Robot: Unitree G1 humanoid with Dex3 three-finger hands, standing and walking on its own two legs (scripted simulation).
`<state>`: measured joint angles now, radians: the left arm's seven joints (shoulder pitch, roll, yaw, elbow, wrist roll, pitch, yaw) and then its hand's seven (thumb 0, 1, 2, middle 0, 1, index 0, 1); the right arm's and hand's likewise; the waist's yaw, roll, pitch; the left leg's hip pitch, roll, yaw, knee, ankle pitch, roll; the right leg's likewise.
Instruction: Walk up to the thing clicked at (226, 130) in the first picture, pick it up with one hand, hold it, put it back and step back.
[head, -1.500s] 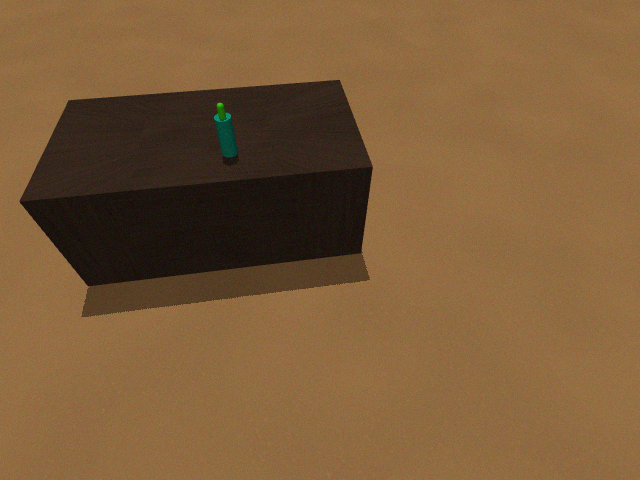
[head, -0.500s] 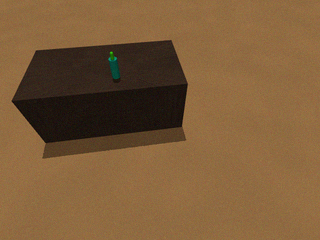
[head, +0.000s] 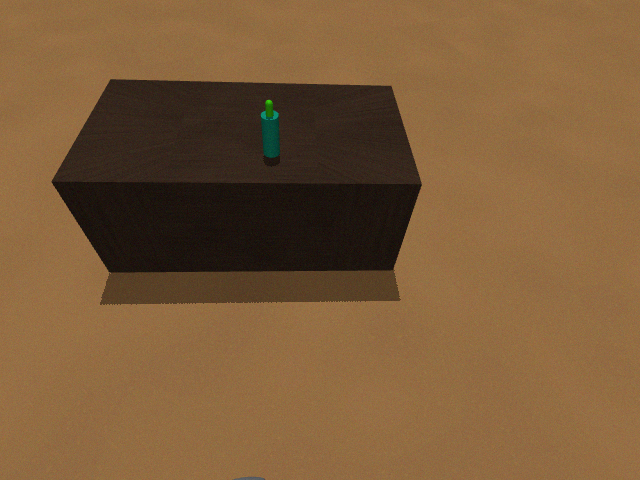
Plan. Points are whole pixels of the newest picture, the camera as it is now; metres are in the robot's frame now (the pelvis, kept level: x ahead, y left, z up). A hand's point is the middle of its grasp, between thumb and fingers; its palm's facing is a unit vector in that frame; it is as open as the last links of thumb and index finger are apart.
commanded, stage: walk up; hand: left
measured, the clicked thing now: (270, 128) +1.06 +0.16 -0.22
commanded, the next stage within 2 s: none
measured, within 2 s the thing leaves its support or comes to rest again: neither
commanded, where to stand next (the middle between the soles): +0.62 -0.07 m, yaw +2 degrees
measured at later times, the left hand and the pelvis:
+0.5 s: hand (189, 352) +0.31 +0.21 -0.11, palm faces +0.03 -0.93 -0.37, open 7.3 cm; pelvis +0.21 -0.05 +0.00, yaw +2 degrees
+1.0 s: hand (198, 297) +0.43 +0.23 -0.15, palm faces -0.01 -0.95 -0.30, open 7.3 cm; pelvis +0.40 -0.04 +0.01, yaw +2 degrees
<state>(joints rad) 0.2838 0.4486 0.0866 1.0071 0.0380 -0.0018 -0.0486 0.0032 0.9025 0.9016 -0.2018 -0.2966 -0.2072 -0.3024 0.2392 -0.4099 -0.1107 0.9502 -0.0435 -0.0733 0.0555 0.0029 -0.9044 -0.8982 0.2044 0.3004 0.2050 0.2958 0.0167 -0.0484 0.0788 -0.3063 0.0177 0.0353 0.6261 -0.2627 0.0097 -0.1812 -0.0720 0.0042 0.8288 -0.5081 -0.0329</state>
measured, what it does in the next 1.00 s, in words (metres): walks ahead: right foot, then left foot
